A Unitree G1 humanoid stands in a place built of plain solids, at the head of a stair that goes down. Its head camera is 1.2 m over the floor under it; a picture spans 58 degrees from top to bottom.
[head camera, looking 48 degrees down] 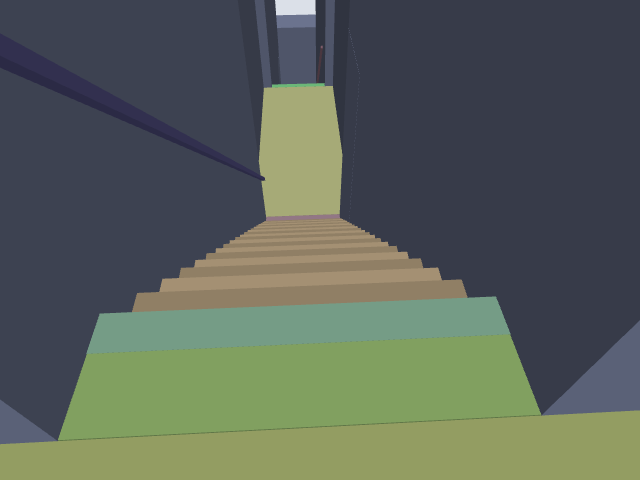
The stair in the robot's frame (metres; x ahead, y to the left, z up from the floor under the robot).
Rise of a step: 0.21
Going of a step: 0.23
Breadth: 1.30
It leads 3 degrees to the left of straight ahead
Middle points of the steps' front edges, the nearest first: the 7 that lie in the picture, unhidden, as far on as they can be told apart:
0.79 0.06 0.00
1.02 0.07 -0.21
1.25 0.09 -0.42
1.48 0.10 -0.63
1.71 0.11 -0.84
1.94 0.12 -1.05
2.17 0.13 -1.26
